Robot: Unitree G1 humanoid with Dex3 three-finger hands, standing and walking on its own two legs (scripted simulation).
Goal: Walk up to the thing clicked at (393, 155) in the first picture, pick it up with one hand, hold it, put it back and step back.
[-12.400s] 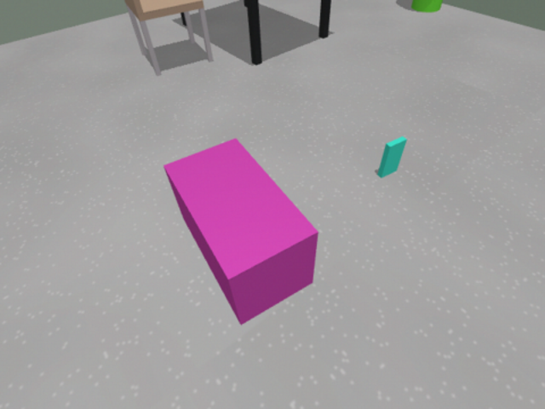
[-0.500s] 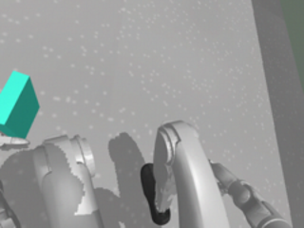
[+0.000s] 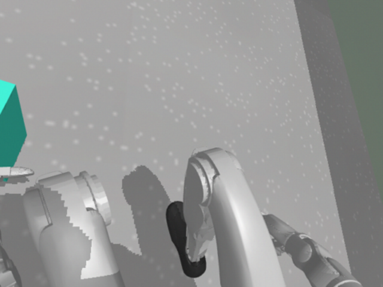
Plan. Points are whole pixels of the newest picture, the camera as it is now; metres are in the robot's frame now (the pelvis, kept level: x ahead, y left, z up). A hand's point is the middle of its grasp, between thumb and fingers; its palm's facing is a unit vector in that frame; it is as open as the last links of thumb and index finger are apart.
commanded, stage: rest palm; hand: left
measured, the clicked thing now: (0, 137) +0.42 +0.28 -0.17
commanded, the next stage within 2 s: close in 0.22 s
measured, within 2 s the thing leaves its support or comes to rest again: leaves its support in 0.06 s
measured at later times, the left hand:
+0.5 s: hand out of the picture +0.41 +0.30 -0.15, palm faces +0.38 -0.92 +0.01, open 15.7 cm
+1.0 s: hand out of the picture +0.41 +0.29 -0.15, palm faces +0.40 -0.92 +0.00, open 9.6 cm
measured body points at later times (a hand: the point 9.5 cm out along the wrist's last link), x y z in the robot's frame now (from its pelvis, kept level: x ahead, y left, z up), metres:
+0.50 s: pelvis +0.00 +0.00 +0.00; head +0.21 +0.19 +0.35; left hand +0.39 +0.34 -0.15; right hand +0.18 -0.24 -0.03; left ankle +0.08 +0.13 -0.25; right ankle +0.13 -0.13 -0.24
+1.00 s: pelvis +0.00 +0.00 +0.00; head +0.21 +0.19 +0.35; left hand +0.38 +0.34 -0.15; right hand +0.18 -0.24 -0.03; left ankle +0.08 +0.13 -0.25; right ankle +0.13 -0.13 -0.24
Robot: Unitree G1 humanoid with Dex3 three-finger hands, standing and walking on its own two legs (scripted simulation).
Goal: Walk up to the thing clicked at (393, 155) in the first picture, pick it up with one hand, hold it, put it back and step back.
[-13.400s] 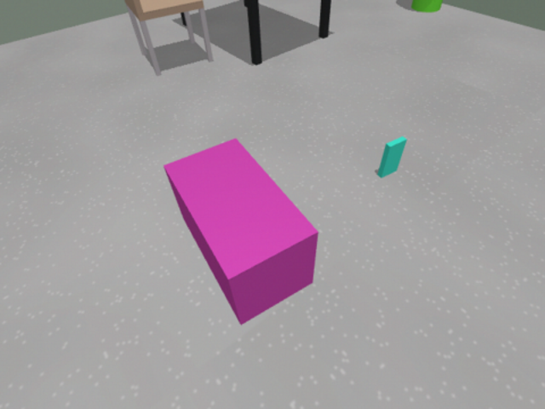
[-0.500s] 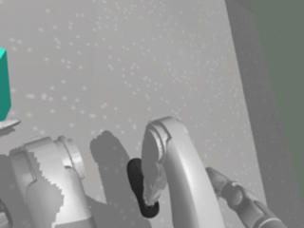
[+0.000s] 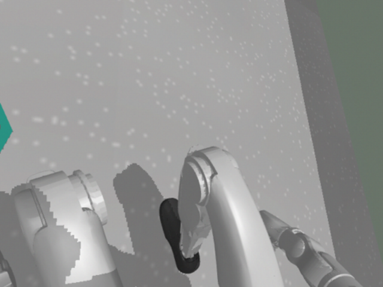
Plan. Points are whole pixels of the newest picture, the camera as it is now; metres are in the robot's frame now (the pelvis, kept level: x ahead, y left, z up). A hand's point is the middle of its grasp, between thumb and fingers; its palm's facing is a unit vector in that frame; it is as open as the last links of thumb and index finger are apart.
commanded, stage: close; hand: left
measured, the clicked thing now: out of the picture +0.44 +0.31 -0.17
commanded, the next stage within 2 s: settle in 0.60 s
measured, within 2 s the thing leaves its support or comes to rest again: neither
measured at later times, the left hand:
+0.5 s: hand out of the picture +0.40 +0.29 -0.16, palm faces +0.40 -0.92 +0.01, open 7.8 cm
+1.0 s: hand out of the picture +0.40 +0.30 -0.14, palm faces +0.40 -0.92 +0.01, open 7.9 cm
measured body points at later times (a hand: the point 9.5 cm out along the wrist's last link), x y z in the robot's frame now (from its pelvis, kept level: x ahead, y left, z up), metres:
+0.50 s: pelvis +0.00 +0.00 +0.00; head +0.20 +0.20 +0.35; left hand +0.37 +0.34 -0.15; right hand +0.20 -0.23 -0.03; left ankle +0.08 +0.13 -0.25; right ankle +0.14 -0.13 -0.25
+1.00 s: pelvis +0.00 +0.00 +0.00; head +0.21 +0.20 +0.35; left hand +0.37 +0.34 -0.14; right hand +0.19 -0.24 -0.03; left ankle +0.08 +0.13 -0.25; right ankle +0.14 -0.13 -0.25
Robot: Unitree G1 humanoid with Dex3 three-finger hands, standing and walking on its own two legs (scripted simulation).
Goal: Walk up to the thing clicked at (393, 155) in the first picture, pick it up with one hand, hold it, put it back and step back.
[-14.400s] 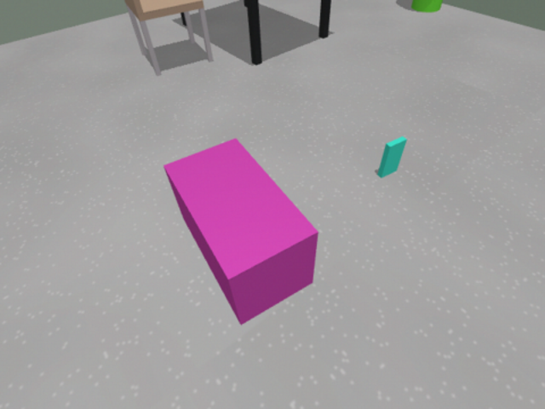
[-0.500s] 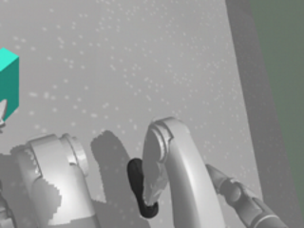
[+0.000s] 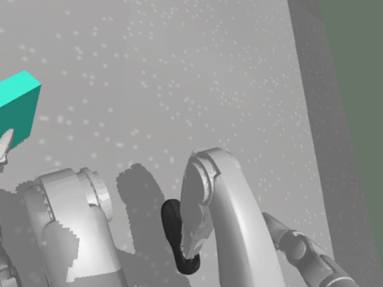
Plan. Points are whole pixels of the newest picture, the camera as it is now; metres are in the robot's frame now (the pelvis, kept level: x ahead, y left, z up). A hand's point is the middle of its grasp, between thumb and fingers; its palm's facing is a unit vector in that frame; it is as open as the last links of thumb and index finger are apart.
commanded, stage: settle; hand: left
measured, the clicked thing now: out of the picture +0.42 +0.28 -0.16
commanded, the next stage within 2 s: lift in 1.56 s
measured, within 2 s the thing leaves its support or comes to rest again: neither
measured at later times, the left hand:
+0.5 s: hand out of the picture +0.38 +0.32 -0.03, palm faces +0.41 -0.91 -0.03, open 8.0 cm
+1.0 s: hand out of the picture +0.39 +0.31 +0.03, palm faces +0.41 -0.91 -0.03, open 8.0 cm
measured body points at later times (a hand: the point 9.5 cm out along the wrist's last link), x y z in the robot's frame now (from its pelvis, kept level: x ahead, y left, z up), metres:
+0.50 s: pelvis +0.01 -0.01 +0.03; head +0.18 +0.14 +0.42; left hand +0.35 +0.36 -0.03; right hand +0.21 -0.23 -0.05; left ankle +0.08 +0.13 -0.25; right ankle +0.14 -0.13 -0.25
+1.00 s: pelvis +0.02 -0.03 +0.06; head +0.21 +0.07 +0.46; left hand +0.36 +0.36 +0.04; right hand +0.22 -0.26 -0.06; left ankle +0.08 +0.13 -0.25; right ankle +0.14 -0.14 -0.25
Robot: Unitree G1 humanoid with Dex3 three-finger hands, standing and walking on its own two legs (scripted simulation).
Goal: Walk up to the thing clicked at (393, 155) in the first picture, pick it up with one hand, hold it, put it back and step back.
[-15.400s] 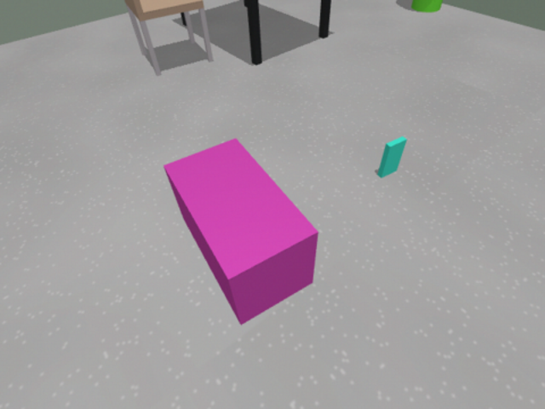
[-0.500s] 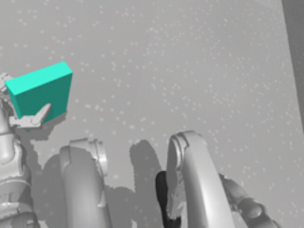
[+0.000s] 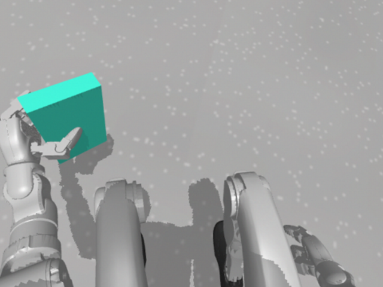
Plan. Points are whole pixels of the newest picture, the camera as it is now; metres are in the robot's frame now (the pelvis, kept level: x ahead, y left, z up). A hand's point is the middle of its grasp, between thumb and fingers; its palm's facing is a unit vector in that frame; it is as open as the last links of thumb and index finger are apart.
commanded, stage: settle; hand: left
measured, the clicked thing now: (73, 124) +0.43 +0.25 -0.04
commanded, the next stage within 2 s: lift in 0.56 s
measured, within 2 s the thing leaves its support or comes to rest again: neither
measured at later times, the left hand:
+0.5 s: hand (44, 121) +0.41 +0.28 +0.00, palm faces +0.27 -0.96 -0.03, open 8.0 cm
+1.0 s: hand (40, 117) +0.40 +0.27 +0.04, palm faces +0.24 -0.97 -0.03, open 7.9 cm
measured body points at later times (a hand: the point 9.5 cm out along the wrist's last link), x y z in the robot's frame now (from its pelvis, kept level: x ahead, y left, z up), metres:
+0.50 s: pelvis +0.00 +0.00 +0.03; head +0.19 +0.06 +0.43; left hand +0.39 +0.33 +0.01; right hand +0.15 -0.26 -0.10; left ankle +0.08 +0.14 -0.32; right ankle +0.10 -0.13 -0.32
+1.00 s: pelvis +0.00 +0.00 +0.05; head +0.18 +0.04 +0.46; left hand +0.39 +0.32 +0.04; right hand +0.15 -0.26 -0.08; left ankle +0.08 +0.14 -0.32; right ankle +0.10 -0.13 -0.32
